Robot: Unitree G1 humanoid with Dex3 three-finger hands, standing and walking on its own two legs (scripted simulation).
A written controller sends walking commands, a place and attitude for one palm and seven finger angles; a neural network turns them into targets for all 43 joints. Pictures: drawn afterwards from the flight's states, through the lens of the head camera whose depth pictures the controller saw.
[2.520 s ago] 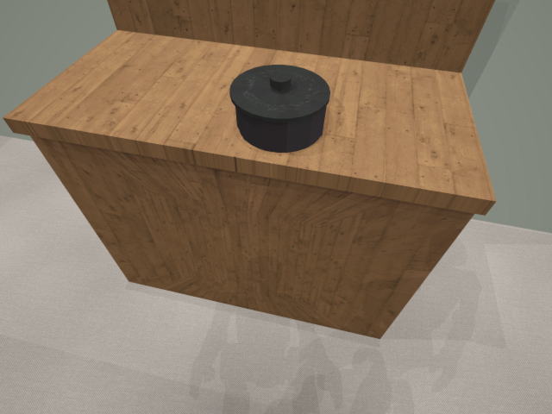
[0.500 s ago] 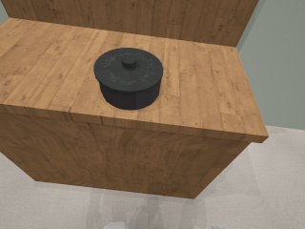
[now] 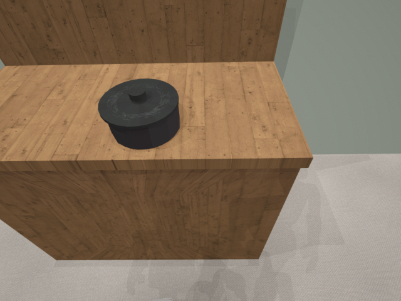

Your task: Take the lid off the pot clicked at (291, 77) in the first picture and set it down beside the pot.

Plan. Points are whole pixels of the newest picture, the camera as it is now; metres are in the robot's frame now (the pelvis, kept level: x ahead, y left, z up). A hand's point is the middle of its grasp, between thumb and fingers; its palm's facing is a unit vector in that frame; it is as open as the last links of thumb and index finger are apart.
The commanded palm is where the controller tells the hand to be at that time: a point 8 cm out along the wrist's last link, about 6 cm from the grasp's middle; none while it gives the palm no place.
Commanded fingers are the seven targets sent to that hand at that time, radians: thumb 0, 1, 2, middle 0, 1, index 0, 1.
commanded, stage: come to a stop and stand still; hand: left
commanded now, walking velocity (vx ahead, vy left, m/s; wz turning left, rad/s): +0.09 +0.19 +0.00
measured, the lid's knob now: (137, 93) +0.54 +0.18 +0.14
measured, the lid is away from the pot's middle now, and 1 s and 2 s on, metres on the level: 0.00 0.00 0.00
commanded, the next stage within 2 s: look again from close up in 0.80 s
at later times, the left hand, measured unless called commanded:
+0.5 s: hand out of the picture +0.02 +0.27 -0.19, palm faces +0.07 -0.96 -0.25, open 7.4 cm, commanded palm none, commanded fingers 0.00 0.90 0.90 -0.20 -0.30 -0.20 -0.30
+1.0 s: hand out of the picture +0.04 +0.24 -0.19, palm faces -0.01 -0.98 -0.22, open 7.4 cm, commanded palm none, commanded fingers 0.00 0.90 0.90 -0.20 -0.30 -0.20 -0.30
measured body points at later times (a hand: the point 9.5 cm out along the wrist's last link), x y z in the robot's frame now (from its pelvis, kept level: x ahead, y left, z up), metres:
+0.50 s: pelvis +0.01 +0.07 -0.02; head +0.02 +0.07 +0.43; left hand +0.02 +0.32 -0.17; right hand +0.11 -0.14 -0.16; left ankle +0.00 +0.14 -0.74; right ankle -0.03 -0.11 -0.74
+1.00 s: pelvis +0.01 +0.06 -0.01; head +0.04 +0.07 +0.44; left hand +0.04 +0.29 -0.17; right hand +0.04 -0.19 -0.16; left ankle +0.00 +0.14 -0.74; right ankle -0.02 -0.12 -0.74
